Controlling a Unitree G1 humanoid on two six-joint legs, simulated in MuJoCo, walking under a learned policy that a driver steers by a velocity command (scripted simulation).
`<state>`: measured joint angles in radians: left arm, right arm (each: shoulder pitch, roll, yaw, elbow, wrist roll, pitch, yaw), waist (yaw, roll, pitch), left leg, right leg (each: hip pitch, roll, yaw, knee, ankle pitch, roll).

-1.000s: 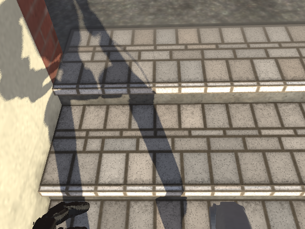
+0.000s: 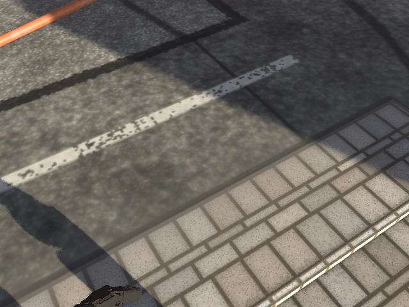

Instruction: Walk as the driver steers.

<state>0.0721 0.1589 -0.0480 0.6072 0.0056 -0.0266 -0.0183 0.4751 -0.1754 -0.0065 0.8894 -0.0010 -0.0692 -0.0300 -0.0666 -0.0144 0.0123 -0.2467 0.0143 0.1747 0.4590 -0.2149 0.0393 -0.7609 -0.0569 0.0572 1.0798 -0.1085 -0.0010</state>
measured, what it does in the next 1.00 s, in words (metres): walks ahead, turning left: right foot, then left foot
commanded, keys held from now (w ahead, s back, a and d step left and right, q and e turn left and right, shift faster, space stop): q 0.90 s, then no key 0.10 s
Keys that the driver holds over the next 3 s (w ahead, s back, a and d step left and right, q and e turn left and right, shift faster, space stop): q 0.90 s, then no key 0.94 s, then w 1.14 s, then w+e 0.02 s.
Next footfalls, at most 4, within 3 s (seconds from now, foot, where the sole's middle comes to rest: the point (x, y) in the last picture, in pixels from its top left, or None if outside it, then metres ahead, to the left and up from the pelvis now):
0.12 right None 0.21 -0.12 -0.77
0.58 left None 0.09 0.10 -0.77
1.06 right None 0.19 -0.10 -0.77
1.40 left None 0.01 0.09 -0.77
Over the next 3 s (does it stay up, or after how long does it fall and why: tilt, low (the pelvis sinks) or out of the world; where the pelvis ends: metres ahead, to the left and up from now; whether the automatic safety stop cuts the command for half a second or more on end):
stays up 0.46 0.34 0.13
